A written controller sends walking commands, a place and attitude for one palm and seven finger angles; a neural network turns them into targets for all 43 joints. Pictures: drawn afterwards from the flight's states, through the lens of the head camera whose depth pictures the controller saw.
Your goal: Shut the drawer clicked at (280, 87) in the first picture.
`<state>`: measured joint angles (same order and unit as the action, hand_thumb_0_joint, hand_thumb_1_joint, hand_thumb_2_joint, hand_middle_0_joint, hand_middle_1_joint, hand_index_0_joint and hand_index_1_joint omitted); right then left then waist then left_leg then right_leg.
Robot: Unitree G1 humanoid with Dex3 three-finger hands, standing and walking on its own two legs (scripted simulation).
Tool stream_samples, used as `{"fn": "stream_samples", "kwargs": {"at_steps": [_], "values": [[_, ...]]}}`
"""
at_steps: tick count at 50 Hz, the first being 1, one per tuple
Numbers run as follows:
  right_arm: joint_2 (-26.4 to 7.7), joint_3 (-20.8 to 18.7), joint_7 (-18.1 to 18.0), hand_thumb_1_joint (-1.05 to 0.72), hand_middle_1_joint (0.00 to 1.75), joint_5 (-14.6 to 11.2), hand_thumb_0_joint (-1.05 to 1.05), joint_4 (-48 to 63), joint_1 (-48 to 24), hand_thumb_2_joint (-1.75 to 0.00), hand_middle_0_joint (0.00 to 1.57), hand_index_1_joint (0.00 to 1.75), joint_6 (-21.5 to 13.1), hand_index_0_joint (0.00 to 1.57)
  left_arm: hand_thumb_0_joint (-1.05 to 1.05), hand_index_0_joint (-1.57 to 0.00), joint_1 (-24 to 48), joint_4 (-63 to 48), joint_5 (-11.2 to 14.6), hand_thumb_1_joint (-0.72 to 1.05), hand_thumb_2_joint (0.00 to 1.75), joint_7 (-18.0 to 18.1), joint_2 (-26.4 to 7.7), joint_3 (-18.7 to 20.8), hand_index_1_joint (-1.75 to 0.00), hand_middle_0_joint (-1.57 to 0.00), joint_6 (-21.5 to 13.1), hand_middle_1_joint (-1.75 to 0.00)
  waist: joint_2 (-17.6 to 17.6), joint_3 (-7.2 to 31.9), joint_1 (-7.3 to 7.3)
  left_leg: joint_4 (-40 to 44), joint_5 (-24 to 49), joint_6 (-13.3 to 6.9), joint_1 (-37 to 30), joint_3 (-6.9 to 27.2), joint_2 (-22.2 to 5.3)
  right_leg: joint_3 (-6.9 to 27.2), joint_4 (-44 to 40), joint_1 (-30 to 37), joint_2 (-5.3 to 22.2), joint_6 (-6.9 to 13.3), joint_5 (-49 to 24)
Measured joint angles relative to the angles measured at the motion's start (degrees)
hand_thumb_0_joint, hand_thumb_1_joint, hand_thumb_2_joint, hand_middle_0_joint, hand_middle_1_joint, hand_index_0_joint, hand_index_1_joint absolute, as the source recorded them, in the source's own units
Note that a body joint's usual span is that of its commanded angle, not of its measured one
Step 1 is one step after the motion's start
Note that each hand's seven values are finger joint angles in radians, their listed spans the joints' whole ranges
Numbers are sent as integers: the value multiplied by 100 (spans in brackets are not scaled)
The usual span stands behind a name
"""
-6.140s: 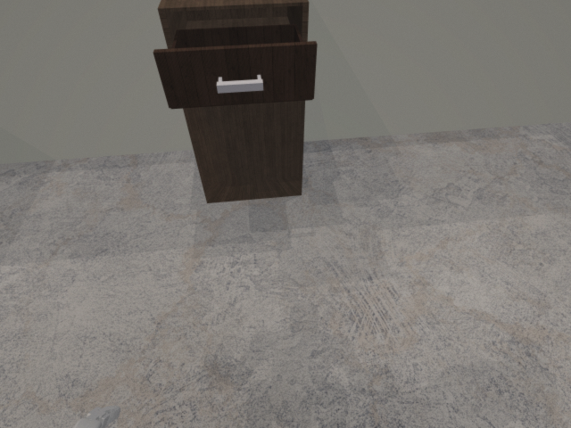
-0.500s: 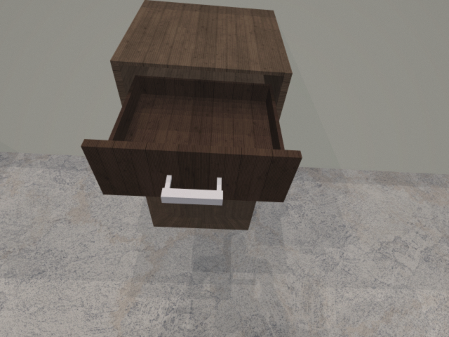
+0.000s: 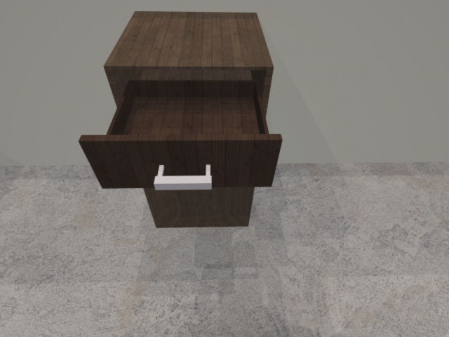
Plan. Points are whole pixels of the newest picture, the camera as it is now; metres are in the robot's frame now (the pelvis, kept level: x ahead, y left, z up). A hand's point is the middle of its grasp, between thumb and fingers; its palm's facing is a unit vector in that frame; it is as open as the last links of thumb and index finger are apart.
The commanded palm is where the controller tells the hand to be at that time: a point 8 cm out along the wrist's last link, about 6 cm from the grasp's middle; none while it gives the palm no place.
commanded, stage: come to a stop and stand still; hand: left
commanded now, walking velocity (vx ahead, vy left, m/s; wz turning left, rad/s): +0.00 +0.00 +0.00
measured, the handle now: (184, 175) +0.45 +0.11 +0.01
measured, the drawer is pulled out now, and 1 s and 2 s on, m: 0.30 0.30 0.30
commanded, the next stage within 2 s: look again from close up in 0.14 s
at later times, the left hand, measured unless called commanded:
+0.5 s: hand out of the picture +0.00 +0.14 -0.19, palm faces +0.04 -0.99 -0.16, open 7.4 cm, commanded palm none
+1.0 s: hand out of the picture +0.00 +0.18 -0.19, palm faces +0.00 -0.99 -0.16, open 7.4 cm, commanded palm none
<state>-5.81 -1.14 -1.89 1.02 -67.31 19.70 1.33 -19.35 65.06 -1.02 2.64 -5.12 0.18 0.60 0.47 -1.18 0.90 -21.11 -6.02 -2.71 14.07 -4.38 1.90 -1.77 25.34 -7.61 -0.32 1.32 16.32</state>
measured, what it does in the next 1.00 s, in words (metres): stands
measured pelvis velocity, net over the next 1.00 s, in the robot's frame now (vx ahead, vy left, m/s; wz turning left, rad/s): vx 0.02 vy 0.02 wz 0.00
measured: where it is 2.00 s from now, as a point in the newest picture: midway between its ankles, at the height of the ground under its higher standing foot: outside the picture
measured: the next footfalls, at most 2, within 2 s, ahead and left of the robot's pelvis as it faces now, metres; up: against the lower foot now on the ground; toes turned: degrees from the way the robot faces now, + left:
right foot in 1.80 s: +0.20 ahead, -0.20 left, +0.00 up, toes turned +1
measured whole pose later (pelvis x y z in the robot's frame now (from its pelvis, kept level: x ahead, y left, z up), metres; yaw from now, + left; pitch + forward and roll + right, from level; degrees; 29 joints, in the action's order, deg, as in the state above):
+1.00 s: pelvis +0.02 +0.02 -0.01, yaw +0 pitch -2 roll +0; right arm -8.5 0.3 -0.9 1.3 -61.8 15.6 0.3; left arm -21.1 59.8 -1.7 2.0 -10.1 -1.0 0.6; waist 3.0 -1.2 0.1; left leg -27.6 -11.0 -4.7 15.6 -4.5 2.6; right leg -1.9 29.3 -7.6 0.6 1.6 21.6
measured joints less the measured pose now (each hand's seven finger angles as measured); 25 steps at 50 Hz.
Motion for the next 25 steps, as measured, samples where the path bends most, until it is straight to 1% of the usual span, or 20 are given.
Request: {"fn": "stream_samples", "kwargs": {"at_steps": [5,12,14,16,19,25], "values": [[-20,-27,-24,-91,30,0,1,15,8,-89,20,30,-19,20,0,-20,-159,56,3,91,90,2,22,20,-30,-19,-9,-30,-26,-35,-31,18,45,18,63,39,-12,-28,18,-72,-21,37,2],[2,-1,-39,-91,29,-23,1,53,-113,-89,20,30,-75,20,0,-19,-360,175,29,91,90,20,20,-8,-30,-19,-42,-30,-41,-37,-62,-63,-42,80,55,63,-83,-38,-38,-2,-95,101,33],[-56,61,20,-91,29,-22,1,170,-171,-89,20,30,-103,20,0,-19,-378,154,-31,91,90,69,52,-80,-30,-19,-161,-30,-164,-77,-74,-424,-219,136,232,127,-202,-85,-83,19,-212,117,17],[-108,100,11,-91,30,11,1,315,-254,-89,20,30,-151,20,0,-20,-395,62,-21,91,90,83,61,-124,-30,-19,-255,-30,-218,-163,-43,-643,-355,111,278,153,-253,-104,-38,53,-265,133,38],[-204,115,-2,-93,30,2,3,421,-267,-89,20,30,-193,20,0,-20,-373,-60,20,91,90,89,13,-151,-30,-19,-283,-30,-174,-135,-13,-798,-470,94,255,192,-219,-147,98,104,-236,138,169],[-304,128,14,-93,29,-5,2,570,-359,-89,20,30,-200,20,0,-20,-140,-339,17,91,90,69,-139,-157,-30,-19,-242,-30,-15,3,-36,-931,-603,66,197,182,-157,-146,276,150,-169,110,339]]}}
